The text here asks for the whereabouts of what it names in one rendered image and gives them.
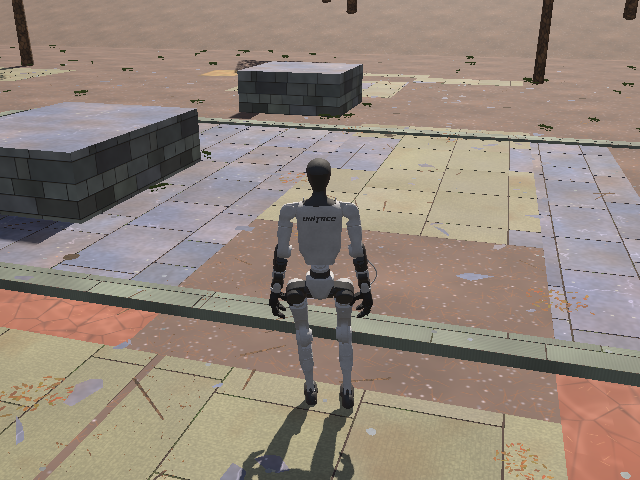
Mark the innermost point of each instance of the robot right upper arm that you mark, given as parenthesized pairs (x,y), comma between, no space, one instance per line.
(350,211)

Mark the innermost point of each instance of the robot right hand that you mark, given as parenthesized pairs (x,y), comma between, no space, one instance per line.
(366,303)

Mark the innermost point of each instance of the right robot forearm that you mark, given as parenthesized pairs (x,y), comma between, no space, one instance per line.
(362,272)

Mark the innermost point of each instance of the right robot foot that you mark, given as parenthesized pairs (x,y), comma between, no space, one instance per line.
(347,400)

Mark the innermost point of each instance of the left robot shin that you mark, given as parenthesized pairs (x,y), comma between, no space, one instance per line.
(306,362)

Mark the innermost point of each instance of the robot left upper arm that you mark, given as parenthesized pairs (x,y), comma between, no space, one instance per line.
(287,212)

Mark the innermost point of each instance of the robot left hand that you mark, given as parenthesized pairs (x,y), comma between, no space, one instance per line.
(275,304)

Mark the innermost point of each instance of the left robot forearm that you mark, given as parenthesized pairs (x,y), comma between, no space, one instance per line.
(279,269)

